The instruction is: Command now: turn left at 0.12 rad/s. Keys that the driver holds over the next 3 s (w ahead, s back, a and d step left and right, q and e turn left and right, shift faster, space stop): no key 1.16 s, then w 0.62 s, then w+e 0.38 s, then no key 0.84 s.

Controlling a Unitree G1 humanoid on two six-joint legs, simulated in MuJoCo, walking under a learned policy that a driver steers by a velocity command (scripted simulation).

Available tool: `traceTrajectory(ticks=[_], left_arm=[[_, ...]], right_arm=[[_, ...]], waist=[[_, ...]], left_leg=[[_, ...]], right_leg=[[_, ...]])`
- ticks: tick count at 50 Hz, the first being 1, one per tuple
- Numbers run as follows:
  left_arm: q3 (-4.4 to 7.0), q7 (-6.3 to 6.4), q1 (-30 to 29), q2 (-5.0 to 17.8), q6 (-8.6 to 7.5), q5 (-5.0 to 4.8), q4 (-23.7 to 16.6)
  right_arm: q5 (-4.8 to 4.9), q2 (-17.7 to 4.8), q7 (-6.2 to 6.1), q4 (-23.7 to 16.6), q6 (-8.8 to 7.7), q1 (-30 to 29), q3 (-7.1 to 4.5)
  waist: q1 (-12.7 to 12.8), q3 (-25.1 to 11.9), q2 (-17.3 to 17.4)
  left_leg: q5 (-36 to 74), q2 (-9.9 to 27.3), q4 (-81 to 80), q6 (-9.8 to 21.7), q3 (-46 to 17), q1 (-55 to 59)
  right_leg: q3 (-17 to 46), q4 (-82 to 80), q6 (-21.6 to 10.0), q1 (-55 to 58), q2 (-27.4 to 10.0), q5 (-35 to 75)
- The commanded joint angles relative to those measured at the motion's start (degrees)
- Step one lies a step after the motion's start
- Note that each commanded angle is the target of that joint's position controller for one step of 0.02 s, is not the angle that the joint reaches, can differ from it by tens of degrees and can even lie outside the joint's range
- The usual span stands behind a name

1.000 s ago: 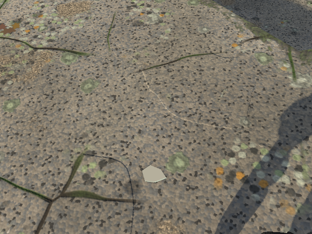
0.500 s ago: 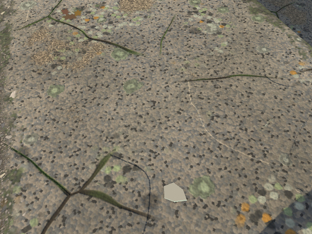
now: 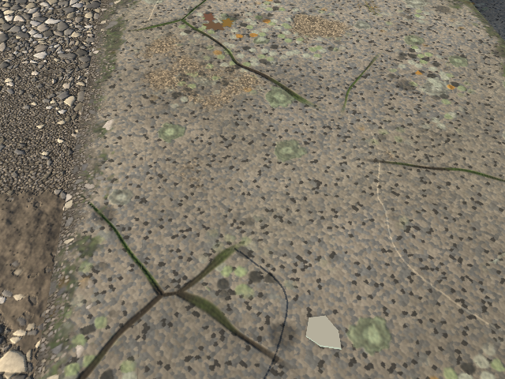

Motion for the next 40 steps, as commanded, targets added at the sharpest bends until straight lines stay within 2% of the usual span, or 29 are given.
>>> traceTrajectory(ticks=[1,3,4,5,6,7,8,10,13,22,40], left_arm=[[1.17,0.01,-1.31,4.20,-0.53,0.25,-3.48],[0.54,-0.45,0.84,2.51,-0.87,0.28,-2.30],[0.40,-0.58,0.50,2.78,-1.03,0.67,-2.25],[0.47,-0.60,0.39,3.98,-1.14,0.77,-2.63],[1.23,-0.39,0.28,6.94,-1.16,0.27,-2.19],[1.43,-0.40,0.42,6.18,-1.20,-0.27,-1.42],[1.05,-0.39,0.34,4.56,-1.34,-0.14,-1.12],[0.79,-0.15,-0.17,3.59,-1.67,0.28,-0.64],[0.75,0.10,0.95,3.29,-1.99,0.03,0.37],[0.57,0.65,1.46,2.52,-1.83,-0.21,2.49],[0.74,0.96,2.24,1.13,-1.56,-0.73,10.11]], right_arm=[[0.20,-7.50,-0.39,-3.69,-1.66,-4.17,-1.92],[0.59,-5.62,-0.22,-2.93,-1.57,-3.95,-1.36],[0.75,-5.04,-0.08,-2.16,-1.63,-2.32,-1.26],[0.61,-4.86,0.02,-1.63,-1.67,-1.35,-1.22],[0.39,-5.21,0.26,-1.72,-1.76,0.50,-1.38],[0.31,-5.97,0.12,-1.57,-1.66,-0.28,-1.52],[0.46,-6.38,-0.06,-1.51,-1.64,-1.36,-1.70],[0.67,-5.53,-0.40,-1.36,-1.53,-1.67,-1.65],[0.72,-4.72,-0.42,-0.59,-1.54,-0.61,-1.69],[0.90,-4.26,-0.94,2.46,-1.63,2.10,-1.98],[1.33,-4.18,-2.59,10.63,-1.52,6.36,-2.31]], waist=[[-0.22,-2.96,11.29],[0.80,-3.41,9.58],[0.29,-3.25,8.34],[-0.40,-2.38,7.11],[-2.49,-0.20,3.07],[-1.54,1.02,1.35],[-0.98,1.69,1.43],[-1.07,1.05,0.48],[-1.01,-0.46,1.22],[-1.08,0.18,2.52],[-1.33,1.78,2.06]], left_leg=[[18.08,12.83,-9.46,9.16,-11.92,1.42],[14.28,10.57,-7.82,7.47,-9.67,0.50],[9.46,9.05,-7.30,5.66,-8.97,-0.05],[3.58,7.73,-6.98,4.12,-8.91,-1.05],[0.03,6.01,-7.87,3.01,-8.32,-3.09],[-1.70,4.85,-7.40,2.09,-6.61,-1.65],[-2.08,4.70,-6.54,1.80,-6.19,-1.31],[0.77,4.50,-5.54,1.86,-5.67,-1.01],[3.13,3.94,-4.65,1.74,-4.72,-0.07],[4.84,3.25,-3.63,0.77,-3.53,-0.26],[7.29,2.88,-4.25,-0.14,-2.37,1.30]], right_leg=[[1.65,0.62,0.86,0.81,-0.51,2.17],[0.93,-7.17,0.52,6.00,-0.22,11.24],[1.59,-9.87,0.20,8.33,-0.61,17.27],[2.96,-11.56,-0.44,9.41,-1.73,20.74],[2.47,-10.47,-1.60,8.72,-1.66,18.77],[2.14,-10.97,-2.55,5.35,-0.59,13.37],[2.18,-11.96,-2.60,4.74,-0.35,12.50],[2.33,-12.51,-2.24,5.49,-0.38,14.18],[2.09,-11.95,-2.24,6.48,-0.17,14.04],[1.94,-11.47,-2.87,6.32,0.27,13.85],[1.42,-12.79,-3.19,6.49,1.02,14.86]])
